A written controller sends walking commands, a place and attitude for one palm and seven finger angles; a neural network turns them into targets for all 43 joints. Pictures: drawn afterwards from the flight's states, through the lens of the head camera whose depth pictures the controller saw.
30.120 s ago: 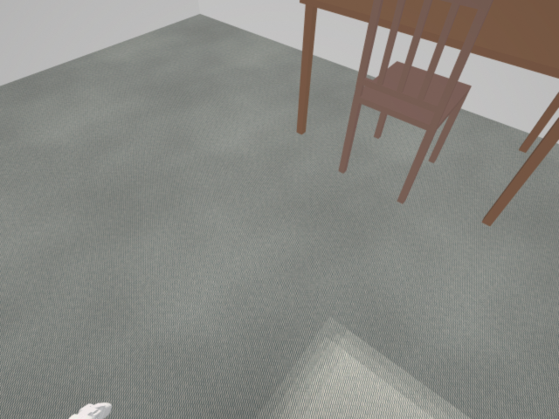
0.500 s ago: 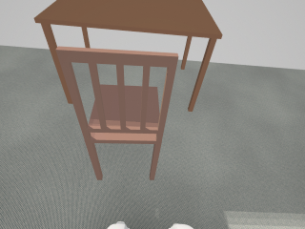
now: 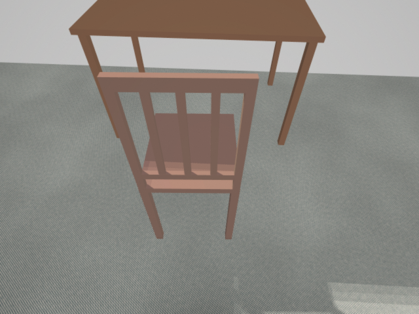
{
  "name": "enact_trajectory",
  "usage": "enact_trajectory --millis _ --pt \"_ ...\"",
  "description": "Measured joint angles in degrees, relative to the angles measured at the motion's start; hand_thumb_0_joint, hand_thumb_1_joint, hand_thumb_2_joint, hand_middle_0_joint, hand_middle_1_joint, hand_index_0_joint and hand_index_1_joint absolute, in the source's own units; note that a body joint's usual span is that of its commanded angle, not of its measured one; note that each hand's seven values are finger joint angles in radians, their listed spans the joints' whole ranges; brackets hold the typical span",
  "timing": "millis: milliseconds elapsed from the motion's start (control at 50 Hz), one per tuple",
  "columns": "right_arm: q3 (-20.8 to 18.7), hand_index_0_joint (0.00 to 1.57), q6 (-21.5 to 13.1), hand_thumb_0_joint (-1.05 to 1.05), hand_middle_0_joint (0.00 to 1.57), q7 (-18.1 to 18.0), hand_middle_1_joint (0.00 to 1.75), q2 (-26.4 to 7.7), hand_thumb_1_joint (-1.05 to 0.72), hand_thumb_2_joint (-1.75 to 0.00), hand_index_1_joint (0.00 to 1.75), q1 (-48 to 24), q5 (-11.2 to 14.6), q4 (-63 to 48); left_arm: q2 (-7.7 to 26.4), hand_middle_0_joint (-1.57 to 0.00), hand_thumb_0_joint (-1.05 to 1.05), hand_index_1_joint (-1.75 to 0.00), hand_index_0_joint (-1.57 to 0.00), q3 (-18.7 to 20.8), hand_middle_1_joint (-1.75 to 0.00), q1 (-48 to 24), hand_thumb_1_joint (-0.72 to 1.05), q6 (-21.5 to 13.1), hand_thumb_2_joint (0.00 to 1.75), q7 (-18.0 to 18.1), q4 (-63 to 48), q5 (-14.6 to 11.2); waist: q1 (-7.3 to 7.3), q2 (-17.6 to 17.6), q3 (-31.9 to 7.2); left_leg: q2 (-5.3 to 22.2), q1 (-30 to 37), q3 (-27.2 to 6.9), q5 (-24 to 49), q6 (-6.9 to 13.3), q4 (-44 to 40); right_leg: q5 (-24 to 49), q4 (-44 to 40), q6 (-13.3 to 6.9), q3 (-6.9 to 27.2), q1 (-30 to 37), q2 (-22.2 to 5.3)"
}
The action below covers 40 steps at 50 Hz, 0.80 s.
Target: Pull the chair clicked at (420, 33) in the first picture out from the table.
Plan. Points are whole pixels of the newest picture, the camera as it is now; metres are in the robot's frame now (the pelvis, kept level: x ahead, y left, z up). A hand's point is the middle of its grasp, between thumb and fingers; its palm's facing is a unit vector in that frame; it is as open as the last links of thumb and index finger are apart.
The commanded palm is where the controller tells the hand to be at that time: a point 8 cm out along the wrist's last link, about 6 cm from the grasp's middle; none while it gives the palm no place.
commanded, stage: let the arm hang, fingers relaxed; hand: left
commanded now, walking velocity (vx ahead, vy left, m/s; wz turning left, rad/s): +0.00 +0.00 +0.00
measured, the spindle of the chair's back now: (184, 138) +0.59 +0.12 -0.06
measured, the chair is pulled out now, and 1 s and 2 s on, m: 0.56 0.56 0.56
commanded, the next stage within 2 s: look to check the result in 0.28 s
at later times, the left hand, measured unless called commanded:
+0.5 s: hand out of the picture -0.01 +0.16 -0.17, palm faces +0.00 -0.98 -0.18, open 7.4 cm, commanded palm none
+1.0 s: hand out of the picture +0.00 +0.15 -0.18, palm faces +0.01 -0.99 -0.16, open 7.4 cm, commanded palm none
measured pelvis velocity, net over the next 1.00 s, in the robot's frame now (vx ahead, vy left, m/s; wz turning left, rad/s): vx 0.02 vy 0.01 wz -0.04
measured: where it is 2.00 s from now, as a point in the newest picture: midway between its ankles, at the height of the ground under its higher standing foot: outside the picture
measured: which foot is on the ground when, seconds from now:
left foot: down 0.00-1.00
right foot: down 0.00-1.00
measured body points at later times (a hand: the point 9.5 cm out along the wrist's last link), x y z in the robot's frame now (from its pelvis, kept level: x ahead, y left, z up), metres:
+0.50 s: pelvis +0.01 +0.00 +0.00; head +0.02 -0.01 +0.45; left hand +0.00 +0.22 -0.16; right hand -0.03 -0.20 -0.16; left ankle +0.00 +0.09 -0.74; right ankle -0.01 -0.12 -0.74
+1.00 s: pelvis +0.02 +0.01 +0.00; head +0.02 +0.00 +0.45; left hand +0.00 +0.21 -0.16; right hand -0.02 -0.20 -0.16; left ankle +0.00 +0.09 -0.74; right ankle -0.01 -0.12 -0.74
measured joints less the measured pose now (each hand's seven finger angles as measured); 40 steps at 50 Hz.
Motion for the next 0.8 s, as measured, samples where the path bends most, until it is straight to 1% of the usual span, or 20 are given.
enact_trajectory --millis 80,140,280,620,800 --pt "-0.2 0.20 -0.2 0.03 0.21 0.3 0.30 -0.5 -0.94 -0.90 0.30 -0.2 0.0 -0.4 1.1 -0.20 0.02 -0.30 -0.20 0.3 -0.30 -0.8 0.94 0.1 0.90 -0.3 0.3 -0.2 -0.88 0.0 -0.4 0.1 0.8 0.6 0.2 0.1 -0.6 0.4 -0.5 0.1 0.6 0.5 0.1" --pt "-0.2 0.20 -0.2 0.02 0.20 0.5 0.30 -0.8 -0.93 -0.90 0.30 0.0 0.0 -0.9 1.6 -0.20 0.02 -0.30 -0.20 0.4 -0.30 -1.0 0.93 0.0 0.90 -0.5 -0.1 -0.3 -1.12 0.2 -0.5 0.1 0.8 0.8 0.3 0.2 -0.9 0.6 -0.8 0.2 0.8 0.5 0.1" --pt "0.0 0.19 -0.2 0.01 0.20 0.6 0.30 -0.9 -0.91 -0.90 0.30 0.9 0.0 -0.8 1.7 -0.20 0.01 -0.30 -0.20 0.3 -0.30 -0.7 0.92 -0.2 0.90 -0.6 -0.2 -0.4 -1.23 0.8 -0.2 0.1 1.2 1.3 0.3 0.4 -1.3 0.7 -1.1 0.3 1.3 0.7 0.0" --pt "0.3 0.19 -0.6 0.01 0.20 0.3 0.30 0.3 -0.91 -0.90 0.30 1.9 0.3 0.7 -0.7 -0.20 0.00 -0.30 -0.20 -0.1 -0.30 1.0 0.91 -0.3 0.90 -0.5 1.9 -0.5 -1.22 0.7 0.3 0.4 2.4 1.8 -0.6 0.3 -1.3 0.0 -1.3 0.3 1.9 1.8 0.3" --pt "0.2 0.19 -0.7 0.01 0.20 0.1 0.30 0.8 -0.91 -0.90 0.30 1.7 0.4 1.2 -1.0 -0.20 0.00 -0.30 -0.20 -0.1 -0.30 1.3 0.91 -0.7 0.90 -0.3 2.3 -0.6 -1.23 0.5 0.2 0.7 3.0 1.9 -1.2 0.2 -1.1 -0.2 -1.6 0.2 2.0 2.5 0.6"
